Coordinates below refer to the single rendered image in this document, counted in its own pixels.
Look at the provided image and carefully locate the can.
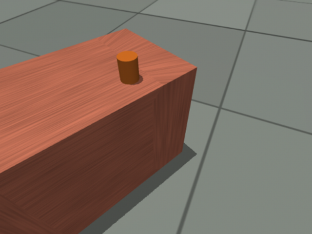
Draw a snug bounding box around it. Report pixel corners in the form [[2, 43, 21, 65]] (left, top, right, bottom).
[[117, 51, 139, 84]]

